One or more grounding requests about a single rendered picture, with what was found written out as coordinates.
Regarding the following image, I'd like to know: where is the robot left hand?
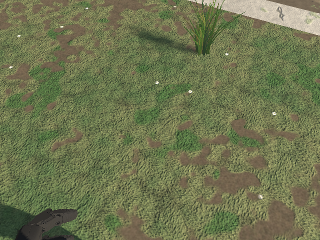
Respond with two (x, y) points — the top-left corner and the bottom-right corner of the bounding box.
(15, 208), (78, 240)

